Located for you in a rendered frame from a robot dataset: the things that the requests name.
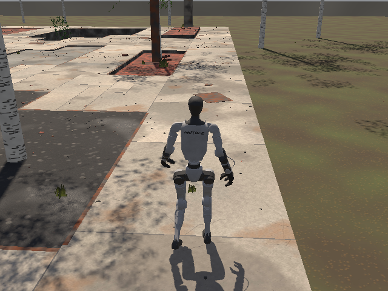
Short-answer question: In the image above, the right robot forearm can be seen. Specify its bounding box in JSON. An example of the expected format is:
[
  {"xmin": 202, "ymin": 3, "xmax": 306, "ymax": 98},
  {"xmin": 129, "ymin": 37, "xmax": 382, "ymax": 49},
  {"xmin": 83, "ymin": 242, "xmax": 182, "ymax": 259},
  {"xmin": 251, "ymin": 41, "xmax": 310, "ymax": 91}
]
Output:
[{"xmin": 219, "ymin": 148, "xmax": 232, "ymax": 174}]

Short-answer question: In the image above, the robot right thigh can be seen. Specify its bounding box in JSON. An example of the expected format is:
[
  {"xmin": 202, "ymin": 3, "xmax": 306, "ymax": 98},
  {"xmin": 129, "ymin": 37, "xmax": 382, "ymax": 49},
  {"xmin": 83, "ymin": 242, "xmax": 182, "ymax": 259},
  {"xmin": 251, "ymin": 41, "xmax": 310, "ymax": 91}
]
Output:
[{"xmin": 202, "ymin": 169, "xmax": 215, "ymax": 207}]

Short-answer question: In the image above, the humanoid robot head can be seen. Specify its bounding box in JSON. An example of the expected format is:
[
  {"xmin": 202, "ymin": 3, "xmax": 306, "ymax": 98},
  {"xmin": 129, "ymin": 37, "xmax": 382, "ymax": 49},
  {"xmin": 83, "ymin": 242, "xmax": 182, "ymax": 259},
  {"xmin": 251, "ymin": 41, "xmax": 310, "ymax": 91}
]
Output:
[{"xmin": 185, "ymin": 96, "xmax": 205, "ymax": 125}]

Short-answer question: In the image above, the robot left hand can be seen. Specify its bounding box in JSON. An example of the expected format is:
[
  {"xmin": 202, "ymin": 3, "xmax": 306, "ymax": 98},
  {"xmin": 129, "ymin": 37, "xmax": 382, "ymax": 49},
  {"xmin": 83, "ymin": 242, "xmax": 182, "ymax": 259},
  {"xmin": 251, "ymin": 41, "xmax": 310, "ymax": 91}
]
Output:
[{"xmin": 161, "ymin": 158, "xmax": 175, "ymax": 168}]

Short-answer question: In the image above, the left robot upper arm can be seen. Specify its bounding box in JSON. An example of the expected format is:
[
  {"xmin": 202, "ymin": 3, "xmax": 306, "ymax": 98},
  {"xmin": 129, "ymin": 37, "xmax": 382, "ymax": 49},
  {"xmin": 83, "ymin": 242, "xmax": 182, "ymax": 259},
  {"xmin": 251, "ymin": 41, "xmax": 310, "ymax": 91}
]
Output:
[{"xmin": 165, "ymin": 122, "xmax": 182, "ymax": 154}]

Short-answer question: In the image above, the left robot forearm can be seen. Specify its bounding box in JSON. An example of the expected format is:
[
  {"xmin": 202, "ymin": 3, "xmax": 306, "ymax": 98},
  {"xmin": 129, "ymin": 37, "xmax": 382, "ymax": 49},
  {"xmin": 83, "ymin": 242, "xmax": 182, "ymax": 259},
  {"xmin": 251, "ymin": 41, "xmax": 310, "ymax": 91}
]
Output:
[{"xmin": 162, "ymin": 145, "xmax": 171, "ymax": 162}]

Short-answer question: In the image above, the robot right hand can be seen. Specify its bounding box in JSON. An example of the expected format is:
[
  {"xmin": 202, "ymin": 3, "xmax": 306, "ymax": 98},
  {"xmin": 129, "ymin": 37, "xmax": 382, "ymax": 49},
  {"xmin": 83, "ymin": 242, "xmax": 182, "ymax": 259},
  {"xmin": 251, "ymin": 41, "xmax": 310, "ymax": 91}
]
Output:
[{"xmin": 220, "ymin": 172, "xmax": 234, "ymax": 187}]

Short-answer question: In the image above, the right robot upper arm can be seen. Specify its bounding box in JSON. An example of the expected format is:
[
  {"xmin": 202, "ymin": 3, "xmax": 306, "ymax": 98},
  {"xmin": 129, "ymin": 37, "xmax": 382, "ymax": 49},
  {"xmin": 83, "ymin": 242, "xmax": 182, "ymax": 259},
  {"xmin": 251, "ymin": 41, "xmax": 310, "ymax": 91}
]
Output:
[{"xmin": 208, "ymin": 123, "xmax": 224, "ymax": 157}]

